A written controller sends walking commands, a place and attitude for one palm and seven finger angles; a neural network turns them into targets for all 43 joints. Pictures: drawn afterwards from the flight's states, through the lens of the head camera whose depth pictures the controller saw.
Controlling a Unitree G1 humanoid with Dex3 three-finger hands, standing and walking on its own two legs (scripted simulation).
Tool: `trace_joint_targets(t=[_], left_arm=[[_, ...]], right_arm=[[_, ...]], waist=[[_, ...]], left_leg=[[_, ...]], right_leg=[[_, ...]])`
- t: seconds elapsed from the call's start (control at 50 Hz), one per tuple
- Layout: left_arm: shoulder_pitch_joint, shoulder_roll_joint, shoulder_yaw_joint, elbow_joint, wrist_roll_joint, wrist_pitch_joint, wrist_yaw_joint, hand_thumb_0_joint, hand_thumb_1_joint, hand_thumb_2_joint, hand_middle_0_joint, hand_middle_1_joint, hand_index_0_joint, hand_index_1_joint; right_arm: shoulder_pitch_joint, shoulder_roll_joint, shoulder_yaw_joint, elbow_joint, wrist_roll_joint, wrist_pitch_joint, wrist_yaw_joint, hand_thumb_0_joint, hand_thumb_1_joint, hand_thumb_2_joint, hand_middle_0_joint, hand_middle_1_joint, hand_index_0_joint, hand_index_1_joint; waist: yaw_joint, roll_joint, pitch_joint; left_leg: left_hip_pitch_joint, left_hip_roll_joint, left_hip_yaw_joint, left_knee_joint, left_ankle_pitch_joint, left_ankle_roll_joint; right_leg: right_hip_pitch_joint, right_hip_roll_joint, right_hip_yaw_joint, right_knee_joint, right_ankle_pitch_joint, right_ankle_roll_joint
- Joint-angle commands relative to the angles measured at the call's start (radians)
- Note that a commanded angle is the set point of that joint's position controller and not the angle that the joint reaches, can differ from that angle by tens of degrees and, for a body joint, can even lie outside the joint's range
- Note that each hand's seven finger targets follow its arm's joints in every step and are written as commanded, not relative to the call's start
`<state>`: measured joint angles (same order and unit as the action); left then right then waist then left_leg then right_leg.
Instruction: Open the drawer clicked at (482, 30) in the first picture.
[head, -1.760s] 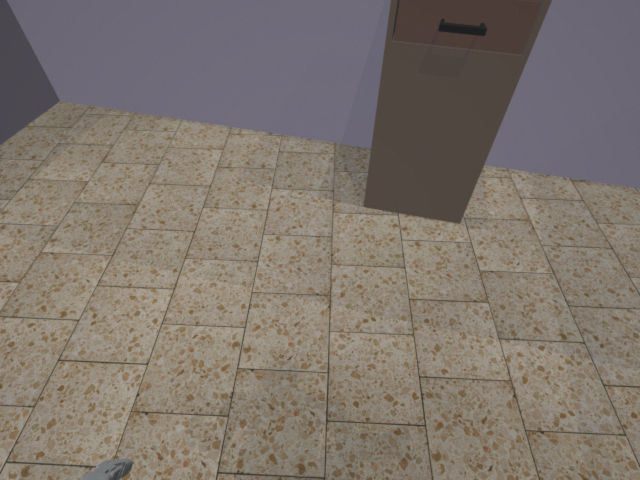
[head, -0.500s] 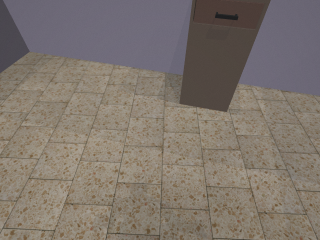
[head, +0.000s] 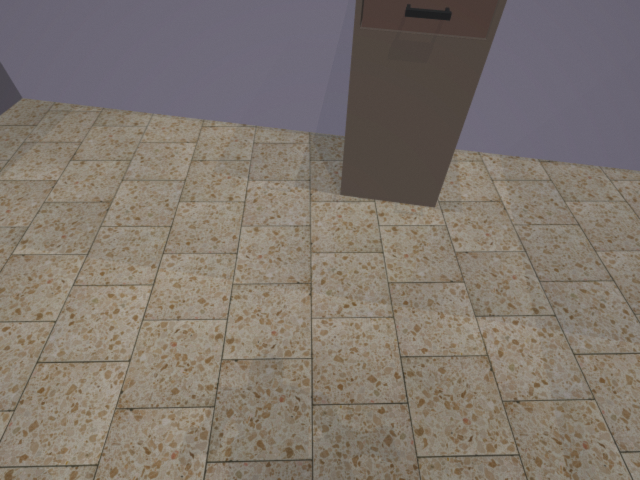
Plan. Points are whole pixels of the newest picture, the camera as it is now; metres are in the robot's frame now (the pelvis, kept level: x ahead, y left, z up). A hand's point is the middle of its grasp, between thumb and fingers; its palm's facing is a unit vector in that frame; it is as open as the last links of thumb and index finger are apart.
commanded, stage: walk to a spot facing it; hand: left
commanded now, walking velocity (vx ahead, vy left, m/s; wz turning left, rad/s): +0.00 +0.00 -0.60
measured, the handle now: (427, 11) +1.35 -0.22 +0.04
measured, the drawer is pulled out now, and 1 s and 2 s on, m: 0.00 0.00 0.00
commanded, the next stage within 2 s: turn to face it in 2.00 s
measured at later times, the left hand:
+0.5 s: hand out of the picture +0.05 +0.17 -0.15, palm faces -0.17 -0.97 -0.20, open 7.4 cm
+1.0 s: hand (280, 306) +0.43 +0.11 -0.16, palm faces -0.56 -0.81 -0.18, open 7.4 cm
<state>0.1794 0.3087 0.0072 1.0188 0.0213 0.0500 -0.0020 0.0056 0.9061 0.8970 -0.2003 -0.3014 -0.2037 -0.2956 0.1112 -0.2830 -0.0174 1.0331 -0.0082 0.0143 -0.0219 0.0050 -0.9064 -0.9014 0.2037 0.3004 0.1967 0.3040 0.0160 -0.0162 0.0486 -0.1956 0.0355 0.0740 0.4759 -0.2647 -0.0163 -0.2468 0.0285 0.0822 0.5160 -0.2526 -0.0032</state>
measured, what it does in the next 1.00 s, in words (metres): walks ahead, turning right: left foot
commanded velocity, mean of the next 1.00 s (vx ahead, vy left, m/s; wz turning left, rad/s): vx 0.30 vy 0.00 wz -0.60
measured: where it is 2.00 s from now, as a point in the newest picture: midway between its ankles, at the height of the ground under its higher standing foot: (413, 385)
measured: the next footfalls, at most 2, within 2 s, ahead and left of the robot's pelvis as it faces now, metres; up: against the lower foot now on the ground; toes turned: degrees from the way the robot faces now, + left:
left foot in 0.66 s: +0.22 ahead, +0.10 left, +0.00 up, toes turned -18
right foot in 1.18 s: +0.35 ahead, -0.22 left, +0.00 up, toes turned -49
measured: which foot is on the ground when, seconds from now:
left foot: down 0.00-0.14, up 0.16-0.64, down 0.66-1.00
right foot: down 0.00-0.66, up 0.68-1.00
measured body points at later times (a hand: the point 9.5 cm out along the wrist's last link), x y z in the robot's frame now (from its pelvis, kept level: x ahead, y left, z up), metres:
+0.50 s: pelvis +0.05 -0.02 +0.01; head +0.07 -0.03 +0.46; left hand +0.06 +0.22 -0.14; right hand +0.08 -0.29 -0.13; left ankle +0.11 +0.13 -0.68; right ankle +0.00 -0.10 -0.74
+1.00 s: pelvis +0.23 -0.01 +0.00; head +0.27 +0.00 +0.45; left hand +0.46 +0.15 -0.15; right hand +0.05 -0.18 -0.13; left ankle +0.18 +0.11 -0.74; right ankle +0.21 -0.17 -0.65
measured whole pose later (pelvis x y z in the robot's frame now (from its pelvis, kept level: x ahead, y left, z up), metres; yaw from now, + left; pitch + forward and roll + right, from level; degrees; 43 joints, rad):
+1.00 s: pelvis +0.23 -0.01 +0.00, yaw -35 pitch +1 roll -1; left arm 0.14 0.27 0.10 0.92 0.05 0.04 -0.05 0.01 0.91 0.90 -0.19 -0.30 -0.20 -0.29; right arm 0.42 -0.16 -0.03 1.04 -0.02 -0.08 -0.04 0.00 -0.92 -0.90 0.20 0.30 0.20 0.30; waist -0.02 -0.04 0.05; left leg 0.00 0.06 0.29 0.35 -0.36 0.01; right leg -0.67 -0.07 -0.05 1.08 -0.14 0.02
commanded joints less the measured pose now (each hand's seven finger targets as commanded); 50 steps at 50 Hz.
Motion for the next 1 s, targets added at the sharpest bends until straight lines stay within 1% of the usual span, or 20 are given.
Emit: trace_joint_targets(t=[0.0, 0.04, 0.06, 0.1, 0.12, 0.14, 0.16, 0.22, 0.26, 0.5, 0.56, 0.6, 0.62, 0.64, 0.66, 0.7, 0.74, 0.78, 0.88, 0.98], left_arm=[[0.023, 0.093, 0.044, -0.115, -0.002, -0.008, 0.0, 0.0, 0.9, 0.9, -0.2, -0.3, -0.2, -0.3], [0.034, 0.069, 0.054, -0.137, -0.002, -0.001, -0.003, 0.0, 0.9, 0.9, -0.2, -0.3, -0.2, -0.3], [0.063, 0.056, 0.06, -0.141, -0.002, -0.003, -0.009, 0.0, 0.9, 0.9, -0.2, -0.3, -0.2, -0.3], [0.202, 0.049, 0.071, -0.105, 0.004, -0.015, -0.021, 0.0, 0.9, 0.9, -0.2, -0.3, -0.2, -0.3], [0.253, 0.138, 0.087, -0.096, 0.016, -0.032, -0.015, 0.0, 0.9, 0.9, -0.2, -0.3, -0.2, -0.3], [0.271, 0.203, 0.094, -0.11, 0.009, -0.04, 0.001, 0.0, 0.9, 0.9, -0.2, -0.3, -0.2, -0.3], [0.251, 0.174, 0.095, -0.124, -0.001, -0.047, 0.013, 0.0, 0.9, 0.9, -0.2, -0.3, -0.2, -0.3], [0.132, 0.104, 0.081, -0.147, -0.001, -0.073, 0.01, 0.0, 0.9, 0.9, -0.2, -0.3, -0.2, -0.3], [0.169, 0.086, 0.081, -0.13, -0.004, -0.087, 0.005, 0.0, 0.9, 0.9, -0.2, -0.3, -0.2, -0.3], [0.285, 0.068, 0.09, -0.078, 0.008, -0.098, 0.007, 0.0, 0.9, 0.9, -0.2, -0.3, -0.2, -0.3], [0.232, 0.086, 0.097, -0.092, 0.009, -0.091, 0.009, 0.0, 0.9, 0.9, -0.2, -0.3, -0.2, -0.3], [0.164, 0.08, 0.103, -0.113, 0.002, -0.087, 0.007, 0.0, 0.9, 0.9, -0.2, -0.3, -0.2, -0.3], [0.156, 0.037, 0.099, -0.122, -0.003, -0.086, -0.002, 0.0, 0.9, 0.9, -0.2, -0.3, -0.2, -0.3], [0.178, -0.024, 0.089, -0.144, -0.012, -0.086, -0.016, 0.0, 0.9, 0.9, -0.2, -0.3, -0.2, -0.3], [0.139, 0.003, 0.096, -0.16, -0.001, -0.091, -0.019, 0.0, 0.9, 0.9, -0.2, -0.3, -0.2, -0.3], [0.072, 0.003, 0.102, -0.144, 0.012, -0.079, -0.034, 0.0, 0.9, 0.9, -0.2, -0.3, -0.2, -0.3], [0.105, -0.02, 0.1, -0.125, 0.018, -0.06, -0.05, 0.0, 0.9, 0.9, -0.2, -0.3, -0.2, -0.3], [0.113, -0.045, 0.094, -0.121, 0.018, -0.046, -0.051, 0.0, 0.9, 0.9, -0.2, -0.3, -0.2, -0.3], [0.001, -0.075, 0.081, -0.155, 0.019, -0.029, -0.055, 0.0, 0.9, 0.9, -0.2, -0.3, -0.2, -0.3], [-0.18, -0.093, 0.06, -0.196, 0.015, -0.036, -0.063, 0.0, 0.9, 0.9, -0.2, -0.3, -0.2, -0.3]], right_arm=[[0.037, -0.183, -0.061, -0.096, -0.007, -0.011, -0.012, 0.0, -0.9, -0.9, 0.2, 0.3, 0.2, 0.3], [0.027, -0.181, -0.068, -0.119, -0.01, -0.015, -0.01, 0.0, -0.9, -0.9, 0.2, 0.3, 0.2, 0.3], [0.012, -0.177, -0.069, -0.129, -0.014, -0.016, -0.009, 0.0, -0.9, -0.9, 0.2, 0.3, 0.2, 0.3], [-0.038, -0.168, -0.07, -0.143, -0.015, -0.008, -0.001, 0.0, -0.9, -0.9, 0.2, 0.3, 0.2, 0.3], [-0.019, -0.101, -0.056, -0.161, -0.005, 0.004, 0.009, 0.0, -0.9, -0.9, 0.2, 0.3, 0.2, 0.3], [-0.073, -0.059, -0.045, -0.214, -0.008, 0.003, 0.015, 0.0, -0.9, -0.9, 0.2, 0.3, 0.2, 0.3], [-0.106, -0.106, -0.05, -0.218, -0.01, -0.001, 0.015, 0.0, -0.9, -0.9, 0.2, 0.3, 0.2, 0.3], [-0.006, -0.086, -0.063, -0.163, -0.018, -0.018, 0.031, 0.0, -0.9, -0.9, 0.2, 0.3, 0.2, 0.3], [0.022, -0.056, -0.062, -0.146, -0.02, -0.022, 0.032, 0.0, -0.9, -0.9, 0.2, 0.3, 0.2, 0.3], [-0.093, -0.011, -0.055, -0.224, -0.009, -0.056, 0.032, 0.0, -0.9, -0.9, 0.2, 0.3, 0.2, 0.3], [-0.057, -0.01, -0.054, -0.228, -0.001, -0.069, 0.028, 0.0, -0.9, -0.9, 0.2, 0.3, 0.2, 0.3], [0.092, -0.038, -0.06, -0.181, 0.001, -0.081, 0.014, 0.0, -0.9, -0.9, 0.2, 0.3, 0.2, 0.3], [0.227, -0.11, -0.075, -0.142, -0.001, -0.087, -0.001, 0.0, -0.9, -0.9, 0.2, 0.3, 0.2, 0.3], [0.342, -0.22, -0.097, -0.121, -0.019, -0.086, -0.004, 0.0, -0.9, -0.9, 0.2, 0.3, 0.2, 0.3], [0.335, -0.206, -0.086, -0.133, -0.016, -0.076, -0.001, 0.0, -0.9, -0.9, 0.2, 0.3, 0.2, 0.3], [0.231, -0.096, -0.059, -0.145, -0.015, -0.081, 0.0, 0.0, -0.9, -0.9, 0.2, 0.3, 0.2, 0.3], [0.186, -0.034, -0.041, -0.14, -0.014, -0.096, -0.004, 0.0, -0.9, -0.9, 0.2, 0.3, 0.2, 0.3], [0.225, -0.017, -0.037, -0.119, -0.01, -0.11, -0.01, 0.0, -0.9, -0.9, 0.2, 0.3, 0.2, 0.3], [0.326, -0.005, -0.035, -0.06, -0.009, -0.118, -0.015, 0.0, -0.9, -0.9, 0.2, 0.3, 0.2, 0.3], [0.403, -0.002, -0.03, -0.011, -0.018, -0.112, -0.017, 0.0, -0.9, -0.9, 0.2, 0.3, 0.2, 0.3]], waist=[[-0.02, 0.171, -0.071], [-0.013, 0.215, -0.067], [0.008, 0.195, -0.076], [0.079, 0.118, -0.093], [0.096, -0.213, -0.072], [0.105, -0.378, 0.017], [0.097, -0.255, 0.063], [0.001, -0.056, 0.012], [0.002, -0.062, -0.033], [0.057, -0.109, -0.019], [0.033, -0.132, -0.022], [-0.041, -0.082, -0.064], [-0.095, 0.07, -0.131], [-0.121, 0.367, -0.19], [-0.115, 0.263, -0.116], [-0.062, 0.164, 0.048], [-0.012, 0.146, 0.062], [-0.004, 0.161, 0.026], [-0.02, 0.119, 0.041], [-0.062, 0.14, 0.092]], left_leg=[[0.057, 0.264, -0.159, -0.092, 0.256, 0.119], [0.023, 0.343, -0.17, -0.096, 0.378, 0.185], [-0.015, 0.342, -0.142, -0.07, 0.324, 0.174], [-0.161, 0.259, -0.04, 0.11, -0.02, 0.088], [-0.351, 0.104, 0.079, 0.416, -0.289, -0.003], [-0.542, 0.002, 0.017, 0.647, -0.396, -0.036], [-0.514, 0.041, -0.106, 0.687, -0.268, -0.018], [-0.436, 0.075, -0.099, 0.658, -0.067, -0.031], [-0.424, 0.065, -0.08, 0.623, -0.008, -0.041], [-0.415, 0.029, -0.056, 0.324, -0.035, -0.049], [-0.235, 0.002, -0.053, 0.168, -0.061, -0.033], [0.074, -0.008, -0.044, -0.025, 0.029, -0.026], [0.324, 0.109, -0.152, -0.097, -0.043, -0.001], [0.454, 0.416, -0.51, -0.204, -0.219, 0.091], [0.31, 0.499, -0.608, -0.282, -0.348, 0.149], [0.079, 0.398, -0.45, -0.333, -0.347, 0.113], [0.031, 0.319, -0.23, -0.31, -0.097, 0.064], [0.074, 0.279, -0.088, -0.272, 0.165, 0.046], [0.189, 0.273, 0.033, -0.241, 0.44, 0.055], [0.261, 0.269, 0.129, -0.232, 0.578, 0.079]], right_leg=[[-0.139, -0.025, -0.026, 0.231, 0.013, 0.006], [-0.146, -0.043, -0.068, 0.362, -0.249, 0.017], [-0.085, -0.064, -0.067, 0.323, -0.258, 0.011], [0.126, -0.052, -0.104, 0.095, -0.104, 0.007], [0.198, -0.197, 0.179, -0.161, -0.218, -0.047], [0.111, -0.395, 0.588, -0.368, -0.281, -0.154], [0.019, -0.362, 0.617, -0.424, -0.403, -0.172], [0.021, -0.273, 0.415, -0.353, -0.311, -0.179], [0.079, -0.22, 0.321, -0.317, -0.154, -0.164], [0.172, -0.206, 0.368, -0.27, 0.02, -0.199], [0.079, -0.197, 0.369, -0.208, 0.085, -0.185], [-0.087, -0.114, 0.302, -0.076, 0.07, -0.132], [-0.242, -0.027, 0.216, 0.116, 0.012, -0.094], [-0.454, 0.08, 0.04, 0.435, -0.325, -0.032], [-0.479, 0.019, -0.005, 0.582, -0.324, -0.019], [-0.488, -0.067, -0.022, 0.721, -0.154, -0.009], [-0.444, -0.102, -0.043, 0.722, -0.034, 0.009], [-0.441, -0.103, -0.058, 0.73, 0.029, 0.021], [-0.547, -0.105, -0.108, 0.679, 0.1, 0.03], [-0.512, -0.093, -0.202, 0.379, 0.122, 0.01]])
